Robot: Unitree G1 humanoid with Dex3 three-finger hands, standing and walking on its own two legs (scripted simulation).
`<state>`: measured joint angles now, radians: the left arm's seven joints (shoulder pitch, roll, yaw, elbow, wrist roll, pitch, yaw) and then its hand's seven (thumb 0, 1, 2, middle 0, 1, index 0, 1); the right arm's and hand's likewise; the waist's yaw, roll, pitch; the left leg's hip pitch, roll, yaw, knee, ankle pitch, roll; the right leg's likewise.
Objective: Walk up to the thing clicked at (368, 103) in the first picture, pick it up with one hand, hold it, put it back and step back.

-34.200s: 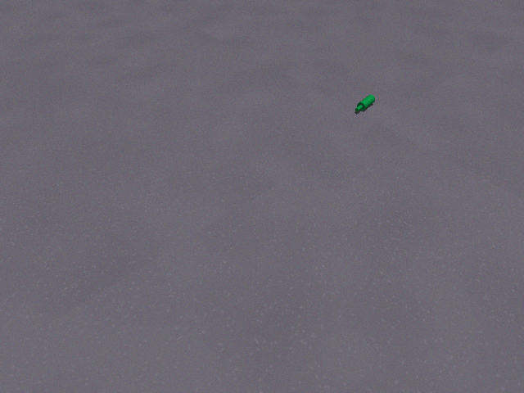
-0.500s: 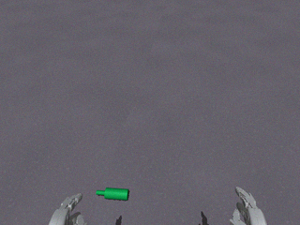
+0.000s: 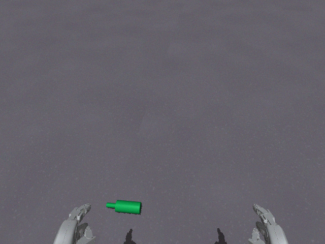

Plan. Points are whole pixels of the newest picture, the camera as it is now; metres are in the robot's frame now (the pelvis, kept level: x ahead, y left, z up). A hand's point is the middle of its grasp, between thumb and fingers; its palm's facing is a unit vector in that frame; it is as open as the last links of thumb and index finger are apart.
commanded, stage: stand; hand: left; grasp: from above
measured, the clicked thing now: (123, 206) +0.46 +0.24 -0.69
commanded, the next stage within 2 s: none
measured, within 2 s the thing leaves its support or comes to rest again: neither
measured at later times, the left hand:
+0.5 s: hand out of the picture +0.05 +0.23 -0.11, palm faces +0.05 -0.94 -0.32, open 7.3 cm
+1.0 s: hand out of the picture +0.04 +0.24 -0.10, palm faces +0.05 -0.93 -0.35, open 7.3 cm
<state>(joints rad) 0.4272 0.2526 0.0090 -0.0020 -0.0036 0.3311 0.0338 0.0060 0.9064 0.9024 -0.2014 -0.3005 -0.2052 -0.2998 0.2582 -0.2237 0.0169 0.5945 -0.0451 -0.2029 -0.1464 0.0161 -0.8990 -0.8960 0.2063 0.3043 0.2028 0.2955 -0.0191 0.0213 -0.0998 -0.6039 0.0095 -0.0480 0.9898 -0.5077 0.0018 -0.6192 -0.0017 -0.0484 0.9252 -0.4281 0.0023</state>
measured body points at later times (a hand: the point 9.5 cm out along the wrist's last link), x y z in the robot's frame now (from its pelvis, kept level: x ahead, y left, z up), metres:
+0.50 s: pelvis +0.00 +0.00 +0.05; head +0.00 +0.00 +0.50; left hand +0.05 +0.28 -0.09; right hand +0.08 -0.27 -0.09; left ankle +0.00 +0.12 -0.68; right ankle +0.02 -0.13 -0.68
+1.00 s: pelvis +0.00 -0.01 +0.06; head +0.00 -0.02 +0.51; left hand +0.04 +0.29 -0.07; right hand +0.06 -0.29 -0.08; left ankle +0.00 +0.12 -0.68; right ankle +0.02 -0.13 -0.68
